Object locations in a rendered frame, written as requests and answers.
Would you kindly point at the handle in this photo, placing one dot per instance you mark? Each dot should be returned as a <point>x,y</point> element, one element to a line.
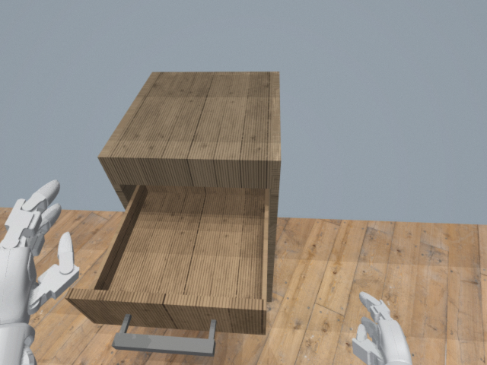
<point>164,344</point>

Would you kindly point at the robot right hand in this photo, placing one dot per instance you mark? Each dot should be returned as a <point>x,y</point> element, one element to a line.
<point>388,340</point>

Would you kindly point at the robot left hand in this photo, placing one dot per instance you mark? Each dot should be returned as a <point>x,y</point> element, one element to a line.
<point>26,226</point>

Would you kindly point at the robot left forearm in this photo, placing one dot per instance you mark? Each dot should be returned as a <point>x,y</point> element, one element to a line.
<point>15,342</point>

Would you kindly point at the cabinet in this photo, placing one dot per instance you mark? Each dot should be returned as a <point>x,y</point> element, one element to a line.
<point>204,129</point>

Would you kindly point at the drawer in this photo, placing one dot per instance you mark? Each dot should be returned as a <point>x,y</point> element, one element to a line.
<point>182,256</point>

